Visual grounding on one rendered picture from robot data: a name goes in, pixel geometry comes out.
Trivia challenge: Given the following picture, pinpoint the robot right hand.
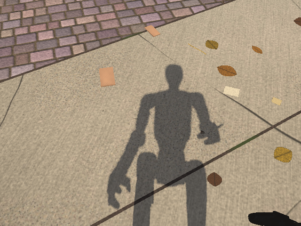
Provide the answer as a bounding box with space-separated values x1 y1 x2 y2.
248 211 301 226

